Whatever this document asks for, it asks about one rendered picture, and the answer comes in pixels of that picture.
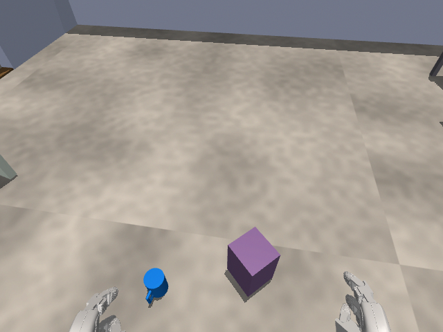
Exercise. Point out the right robot hand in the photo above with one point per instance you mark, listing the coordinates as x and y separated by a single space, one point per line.
370 315

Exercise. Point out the left robot hand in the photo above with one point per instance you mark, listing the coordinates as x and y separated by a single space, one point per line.
88 319

